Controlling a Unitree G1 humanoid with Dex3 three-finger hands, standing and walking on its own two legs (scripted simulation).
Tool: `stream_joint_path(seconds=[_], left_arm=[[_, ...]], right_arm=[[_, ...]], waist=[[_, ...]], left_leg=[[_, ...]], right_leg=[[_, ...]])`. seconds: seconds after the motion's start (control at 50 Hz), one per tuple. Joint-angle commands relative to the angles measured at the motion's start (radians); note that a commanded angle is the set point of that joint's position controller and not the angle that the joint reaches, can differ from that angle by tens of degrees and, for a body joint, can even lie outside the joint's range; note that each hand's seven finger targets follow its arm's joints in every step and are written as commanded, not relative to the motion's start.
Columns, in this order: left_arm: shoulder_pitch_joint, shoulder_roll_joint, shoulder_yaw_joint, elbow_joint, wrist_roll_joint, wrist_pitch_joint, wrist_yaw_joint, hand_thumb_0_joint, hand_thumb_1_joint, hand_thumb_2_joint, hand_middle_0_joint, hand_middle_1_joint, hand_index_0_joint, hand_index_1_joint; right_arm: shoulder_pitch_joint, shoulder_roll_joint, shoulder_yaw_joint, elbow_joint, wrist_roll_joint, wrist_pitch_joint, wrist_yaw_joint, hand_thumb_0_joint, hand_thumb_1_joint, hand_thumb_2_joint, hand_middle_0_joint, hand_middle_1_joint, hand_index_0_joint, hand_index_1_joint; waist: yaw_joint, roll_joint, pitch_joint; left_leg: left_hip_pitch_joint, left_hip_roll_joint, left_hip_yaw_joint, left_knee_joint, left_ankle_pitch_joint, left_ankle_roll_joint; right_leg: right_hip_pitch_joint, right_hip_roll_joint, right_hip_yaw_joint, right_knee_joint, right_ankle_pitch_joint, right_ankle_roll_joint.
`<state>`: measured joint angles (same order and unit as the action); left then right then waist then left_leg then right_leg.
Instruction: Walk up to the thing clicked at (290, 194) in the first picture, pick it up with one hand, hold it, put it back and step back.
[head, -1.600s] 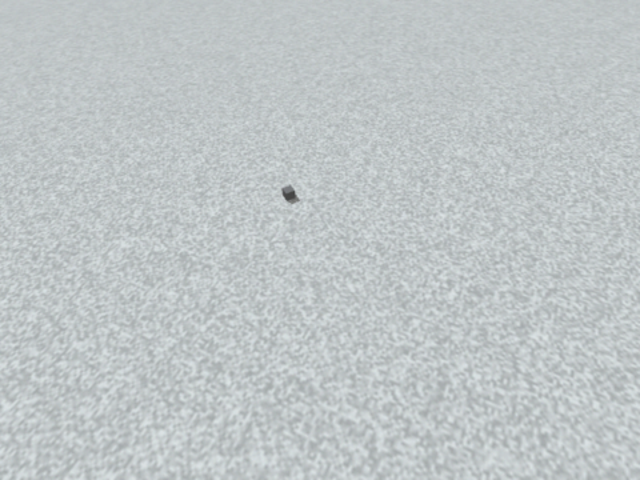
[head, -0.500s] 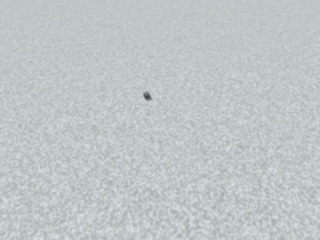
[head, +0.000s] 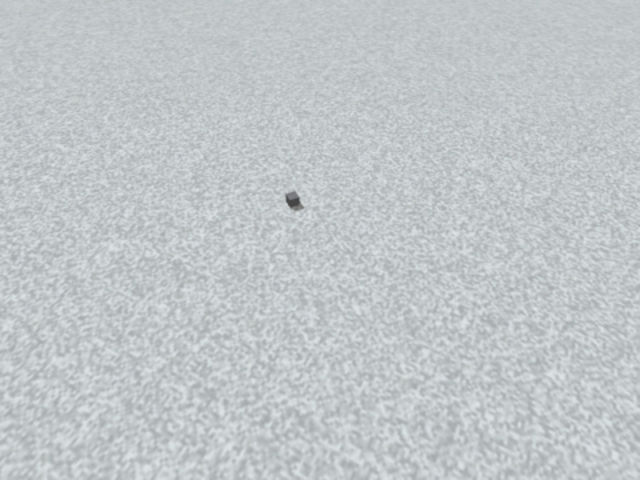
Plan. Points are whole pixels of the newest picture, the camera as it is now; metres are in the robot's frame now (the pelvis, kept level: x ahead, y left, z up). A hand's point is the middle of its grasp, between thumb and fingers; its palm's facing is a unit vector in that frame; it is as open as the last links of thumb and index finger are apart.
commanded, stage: walk up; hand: left
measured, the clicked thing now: (292, 199) +1.36 +0.14 -0.75
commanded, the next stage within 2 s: none
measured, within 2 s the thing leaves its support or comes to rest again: neither
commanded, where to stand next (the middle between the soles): +0.97 -0.07 m, yaw -2 degrees
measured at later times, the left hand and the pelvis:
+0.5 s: hand (181, 369) +0.32 +0.24 -0.13, palm faces -0.05 -0.93 -0.35, open 7.4 cm; pelvis +0.22 -0.02 +0.00, yaw -1 degrees
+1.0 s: hand (204, 249) +0.56 +0.26 -0.14, palm faces -0.17 -0.93 -0.34, open 7.4 cm; pelvis +0.45 +0.00 -0.01, yaw -5 degrees
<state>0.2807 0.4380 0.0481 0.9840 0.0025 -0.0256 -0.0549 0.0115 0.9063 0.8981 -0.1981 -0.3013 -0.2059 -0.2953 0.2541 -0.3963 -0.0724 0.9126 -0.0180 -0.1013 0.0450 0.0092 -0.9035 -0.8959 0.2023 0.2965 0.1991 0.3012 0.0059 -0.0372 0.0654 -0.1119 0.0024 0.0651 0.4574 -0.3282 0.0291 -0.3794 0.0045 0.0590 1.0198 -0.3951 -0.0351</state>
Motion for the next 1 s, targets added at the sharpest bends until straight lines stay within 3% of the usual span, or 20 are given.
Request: stream_joint_path(seconds=[0.0,0.12,0.18,0.2,0.22,0.24,0.26,0.32,0.36,0.44,0.54,0.6,0.62,0.64,0.66,0.7,0.74,0.78,0.84,0.98], left_arm=[[-0.099,0.154,0.029,-0.152,-0.004,-0.034,-0.012,0.0,0.9,0.9,-0.2,-0.3,-0.2,-0.3],[-0.177,0.141,0.042,-0.193,0.014,-0.035,-0.032,0.0,0.9,0.9,-0.2,-0.3,-0.2,-0.3],[0.015,0.177,0.077,-0.145,0.014,-0.034,-0.018,0.0,0.9,0.9,-0.2,-0.3,-0.2,-0.3],[0.139,0.225,0.104,-0.126,0.018,-0.037,-0.007,0.0,0.9,0.9,-0.2,-0.3,-0.2,-0.3],[0.204,0.314,0.127,-0.142,0.019,-0.045,0.005,0.0,0.9,0.9,-0.2,-0.3,-0.2,-0.3],[0.123,0.331,0.121,-0.17,-0.005,-0.047,0.006,0.0,0.9,0.9,-0.2,-0.3,-0.2,-0.3],[0.05,0.303,0.114,-0.182,-0.016,-0.045,0.011,0.0,0.9,0.9,-0.2,-0.3,-0.2,-0.3],[-0.05,0.23,0.092,-0.2,0.0,-0.057,0.016,0.0,0.9,0.9,-0.2,-0.3,-0.2,-0.3],[-0.052,0.209,0.084,-0.208,0.005,-0.07,0.01,0.0,0.9,0.9,-0.2,-0.3,-0.2,-0.3],[-0.056,0.231,0.096,-0.237,0.012,-0.073,-0.004,0.0,0.9,0.9,-0.2,-0.3,-0.2,-0.3],[-0.05,0.252,0.092,-0.24,0.015,-0.071,-0.014,0.0,0.9,0.9,-0.2,-0.3,-0.2,-0.3],[-0.056,0.216,0.071,-0.235,0.024,-0.061,-0.013,0.0,0.9,0.9,-0.2,-0.3,-0.2,-0.3],[-0.035,0.171,0.055,-0.237,0.027,-0.059,-0.012,0.0,0.9,0.9,-0.2,-0.3,-0.2,-0.3],[0.015,0.083,0.033,-0.243,0.012,-0.061,-0.009,0.0,0.9,0.9,-0.2,-0.3,-0.2,-0.3],[0.025,0.175,0.052,-0.217,0.008,-0.053,0.007,0.0,0.9,0.9,-0.2,-0.3,-0.2,-0.3],[0.005,0.226,0.054,-0.187,0.002,-0.057,0.015,0.0,0.9,0.9,-0.2,-0.3,-0.2,-0.3],[0.052,0.217,0.057,-0.149,-0.001,-0.059,0.008,0.0,0.9,0.9,-0.2,-0.3,-0.2,-0.3],[0.041,0.198,0.055,-0.148,0.0,-0.052,-0.006,0.0,0.9,0.9,-0.2,-0.3,-0.2,-0.3],[-0.023,0.174,0.052,-0.177,0.006,-0.042,-0.024,0.0,0.9,0.9,-0.2,-0.3,-0.2,-0.3],[-0.082,0.142,0.062,-0.178,0.01,-0.045,-0.034,0.0,0.9,0.9,-0.2,-0.3,-0.2,-0.3]], right_arm=[[0.072,-0.248,-0.064,-0.065,0.01,-0.003,-0.025,0.0,-0.9,-0.9,0.2,0.3,0.2,0.3],[0.028,-0.269,-0.067,-0.121,0.011,0.006,-0.02,0.0,-0.9,-0.9,0.2,0.3,0.2,0.3],[0.013,-0.251,-0.058,-0.145,0.013,0.006,-0.027,0.0,-0.9,-0.9,0.2,0.3,0.2,0.3],[0.075,-0.212,-0.039,-0.143,0.013,0.008,-0.025,0.0,-0.9,-0.9,0.2,0.3,0.2,0.3],[0.156,-0.146,-0.019,-0.158,0.025,0.012,-0.023,0.0,-0.9,-0.9,0.2,0.3,0.2,0.3],[0.115,-0.249,-0.043,-0.147,0.024,0.02,-0.027,0.0,-0.9,-0.9,0.2,0.3,0.2,0.3],[0.087,-0.27,-0.047,-0.124,0.022,0.022,-0.03,0.0,-0.9,-0.9,0.2,0.3,0.2,0.3],[0.129,-0.236,-0.04,-0.094,0.022,0.026,-0.012,0.0,-0.9,-0.9,0.2,0.3,0.2,0.3],[0.166,-0.225,-0.048,-0.074,0.006,0.034,0.006,0.0,-0.9,-0.9,0.2,0.3,0.2,0.3],[0.105,-0.208,-0.05,-0.102,-0.012,0.03,0.025,0.0,-0.9,-0.9,0.2,0.3,0.2,0.3],[0.039,-0.199,-0.059,-0.115,-0.009,0.006,0.028,0.0,-0.9,-0.9,0.2,0.3,0.2,0.3],[0.152,-0.23,-0.075,-0.077,-0.011,-0.01,0.014,0.0,-0.9,-0.9,0.2,0.3,0.2,0.3],[0.242,-0.275,-0.089,-0.054,-0.015,-0.018,0.003,0.0,-0.9,-0.9,0.2,0.3,0.2,0.3],[0.3,-0.36,-0.105,-0.063,-0.029,-0.029,-0.012,0.0,-0.9,-0.9,0.2,0.3,0.2,0.3],[0.242,-0.401,-0.109,-0.096,-0.003,-0.029,-0.013,0.0,-0.9,-0.9,0.2,0.3,0.2,0.3],[0.153,-0.345,-0.085,-0.109,0.015,-0.025,-0.015,0.0,-0.9,-0.9,0.2,0.3,0.2,0.3],[0.121,-0.302,-0.067,-0.117,0.014,-0.027,-0.02,0.0,-0.9,-0.9,0.2,0.3,0.2,0.3],[0.113,-0.292,-0.062,-0.119,0.012,-0.027,-0.019,0.0,-0.9,-0.9,0.2,0.3,0.2,0.3],[0.114,-0.307,-0.066,-0.133,0.011,-0.026,-0.017,0.0,-0.9,-0.9,0.2,0.3,0.2,0.3],[0.088,-0.302,-0.063,-0.148,0.017,-0.002,-0.019,0.0,-0.9,-0.9,0.2,0.3,0.2,0.3]], waist=[[-0.047,0.171,0.02],[-0.034,0.169,0.007],[0.09,0.047,-0.105],[0.144,-0.069,-0.178],[0.138,-0.28,-0.247],[0.12,-0.167,-0.211],[0.092,-0.051,-0.123],[0.016,-0.044,-0.005],[-0.002,-0.067,-0.012],[0.008,-0.114,-0.012],[0.017,-0.099,-0.026],[-0.057,0.01,-0.04],[-0.107,0.164,-0.067],[-0.113,0.386,-0.107],[-0.097,0.247,-0.06],[-0.05,0.095,0.02],[-0.023,0.153,0.005],[-0.025,0.185,-0.007],[-0.038,0.214,-0.001],[-0.019,0.154,-0.047]], left_leg=[[0.19,0.227,-0.14,-0.171,0.597,0.136],[-0.013,0.206,-0.069,-0.153,0.427,0.122],[-0.109,0.158,-0.019,0.177,0.585,0.089],[-0.218,0.099,0.006,0.445,0.453,0.06],[-0.415,-0.054,0.023,0.765,-0.06,0.025],[-0.463,-0.027,-0.084,0.875,-0.213,0.03],[-0.455,0.026,-0.148,0.898,-0.15,0.032],[-0.405,0.099,-0.141,0.721,-0.03,0.027],[-0.371,0.102,-0.113,0.63,0.03,0.006],[-0.365,0.117,-0.046,0.337,0.001,-0.041],[-0.212,0.094,0.0,0.169,0.145,-0.034],[0.038,0.046,0.026,0.12,0.091,-0.013],[0.148,0.091,-0.077,0.018,-0.093,0.023],[0.235,0.355,-0.532,-0.165,-0.334,0.103],[0.16,0.473,-0.785,-0.281,-0.438,0.2],[0.05,0.411,-0.562,-0.238,-0.265,0.218],[0.032,0.338,-0.347,-0.188,0.035,0.186],[-0.014,0.304,-0.219,-0.18,0.181,0.183],[-0.007,0.302,-0.159,-0.199,0.21,0.203],[-0.066,0.244,-0.052,-0.051,0.259,0.138]], right_leg=[[-0.254,-0.044,-0.016,-0.148,0.112,0.02],[0.056,-0.029,-0.139,-0.424,0.31,-0.018],[0.369,0.01,-0.149,-0.44,0.29,-0.056],[0.538,-0.037,-0.046,-0.485,0.149,-0.082],[0.642,-0.353,0.474,-0.655,-0.064,-0.192],[0.527,-0.439,0.716,-0.783,-0.252,-0.294],[0.399,-0.411,0.614,-0.815,-0.332,-0.276],[0.166,-0.288,0.31,-0.818,-0.203,-0.194],[0.129,-0.224,0.194,-0.811,-0.104,-0.176],[0.097,-0.224,0.119,-0.815,-0.106,-0.198],[0.034,-0.218,0.091,-0.763,-0.152,-0.163],[-0.113,-0.156,0.029,-0.564,-0.186,-0.124],[-0.188,-0.095,-0.027,-0.312,-0.077,-0.098],[-0.341,0.033,-0.092,0.041,-0.115,-0.023],[-0.406,0.036,0.01,0.145,-0.15,-0.025],[-0.37,-0.046,0.079,0.157,-0.027,-0.016],[-0.299,-0.094,0.051,0.06,0.03,-0.001],[-0.216,-0.102,0.003,-0.048,0.044,0.023],[-0.203,-0.117,-0.057,-0.176,0.103,0.033],[0.063,-0.038,-0.151,-0.433,0.239,-0.003]])
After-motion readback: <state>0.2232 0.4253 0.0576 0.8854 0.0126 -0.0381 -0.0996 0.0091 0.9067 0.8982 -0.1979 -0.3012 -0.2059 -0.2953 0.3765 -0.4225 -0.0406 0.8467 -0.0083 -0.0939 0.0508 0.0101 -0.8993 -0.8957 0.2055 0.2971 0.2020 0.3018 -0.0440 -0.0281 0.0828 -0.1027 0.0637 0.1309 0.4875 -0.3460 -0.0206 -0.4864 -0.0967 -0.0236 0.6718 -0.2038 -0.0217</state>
